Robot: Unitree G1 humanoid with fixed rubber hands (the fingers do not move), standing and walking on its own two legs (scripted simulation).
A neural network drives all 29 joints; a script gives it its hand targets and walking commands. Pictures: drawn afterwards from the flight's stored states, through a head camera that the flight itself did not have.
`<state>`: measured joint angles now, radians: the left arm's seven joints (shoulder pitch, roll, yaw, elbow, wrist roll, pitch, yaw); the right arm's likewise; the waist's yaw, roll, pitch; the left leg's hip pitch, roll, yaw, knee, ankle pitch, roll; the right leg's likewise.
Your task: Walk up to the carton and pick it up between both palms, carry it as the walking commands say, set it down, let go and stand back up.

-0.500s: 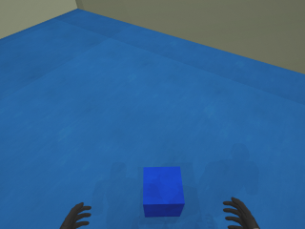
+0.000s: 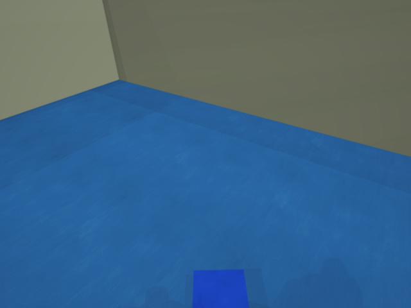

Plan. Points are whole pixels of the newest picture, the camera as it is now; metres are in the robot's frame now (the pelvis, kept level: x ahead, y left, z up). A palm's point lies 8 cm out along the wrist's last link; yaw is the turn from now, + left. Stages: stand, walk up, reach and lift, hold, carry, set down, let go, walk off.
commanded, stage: stand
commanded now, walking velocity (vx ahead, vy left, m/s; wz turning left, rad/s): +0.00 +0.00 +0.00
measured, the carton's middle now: out of the picture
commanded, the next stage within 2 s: none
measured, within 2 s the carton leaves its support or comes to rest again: neither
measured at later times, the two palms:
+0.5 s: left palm out of the picture +0.04 +0.29 -0.09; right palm out of the picture +0.04 -0.30 -0.10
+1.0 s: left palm out of the picture +0.01 +0.29 -0.11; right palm out of the picture +0.00 -0.30 -0.11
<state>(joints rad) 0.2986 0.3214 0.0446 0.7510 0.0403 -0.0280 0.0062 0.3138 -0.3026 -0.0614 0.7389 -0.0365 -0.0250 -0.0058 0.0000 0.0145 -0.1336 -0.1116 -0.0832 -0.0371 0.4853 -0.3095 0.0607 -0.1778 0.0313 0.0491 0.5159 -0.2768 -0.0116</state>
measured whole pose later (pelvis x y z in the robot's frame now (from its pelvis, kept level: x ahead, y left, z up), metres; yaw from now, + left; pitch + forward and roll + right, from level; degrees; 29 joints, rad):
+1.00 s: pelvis -0.05 +0.00 +0.01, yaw +0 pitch -3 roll +1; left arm 0.22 0.34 -0.01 1.03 0.01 -0.03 0.00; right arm 0.25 -0.35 -0.01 1.02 -0.01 -0.05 0.01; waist 0.00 -0.01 -0.04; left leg -0.16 -0.08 -0.03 0.40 -0.18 0.05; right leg -0.23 0.03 0.08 0.43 -0.14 -0.01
